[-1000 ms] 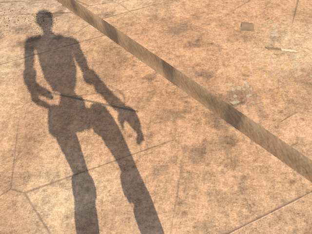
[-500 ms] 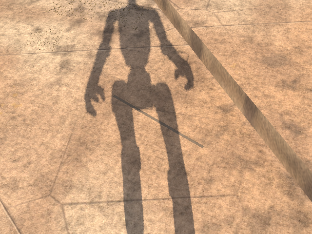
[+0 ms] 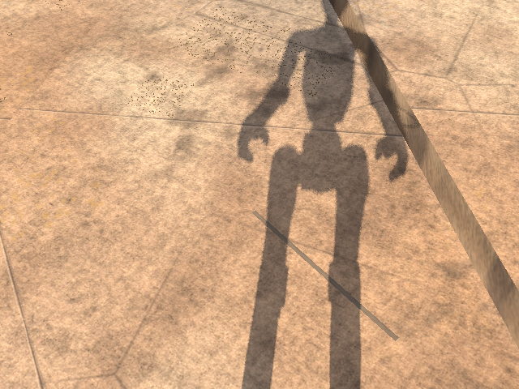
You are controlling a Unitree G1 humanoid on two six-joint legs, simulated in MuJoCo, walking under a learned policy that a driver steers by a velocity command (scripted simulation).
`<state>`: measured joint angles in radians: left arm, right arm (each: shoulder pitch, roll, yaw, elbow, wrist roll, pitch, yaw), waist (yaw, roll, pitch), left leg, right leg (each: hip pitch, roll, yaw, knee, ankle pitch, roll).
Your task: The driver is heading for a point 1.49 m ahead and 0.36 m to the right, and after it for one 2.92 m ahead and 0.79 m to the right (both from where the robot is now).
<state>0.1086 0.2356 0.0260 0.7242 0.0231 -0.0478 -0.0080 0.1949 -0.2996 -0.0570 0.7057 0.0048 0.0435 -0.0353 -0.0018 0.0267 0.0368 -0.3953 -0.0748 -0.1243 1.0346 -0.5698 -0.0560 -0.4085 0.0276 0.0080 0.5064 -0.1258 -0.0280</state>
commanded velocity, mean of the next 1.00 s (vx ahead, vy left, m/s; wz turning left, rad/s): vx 0.01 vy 0.00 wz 0.04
